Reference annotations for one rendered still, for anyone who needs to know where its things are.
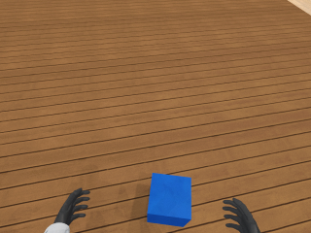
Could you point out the robot left forearm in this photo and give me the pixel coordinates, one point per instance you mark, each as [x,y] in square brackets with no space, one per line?
[58,227]

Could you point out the left robot hand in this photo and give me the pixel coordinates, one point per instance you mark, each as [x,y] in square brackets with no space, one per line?
[66,213]

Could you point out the right robot hand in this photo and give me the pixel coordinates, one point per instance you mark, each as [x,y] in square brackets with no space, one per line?
[244,217]

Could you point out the carton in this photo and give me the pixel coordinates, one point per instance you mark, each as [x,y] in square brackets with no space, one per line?
[169,200]

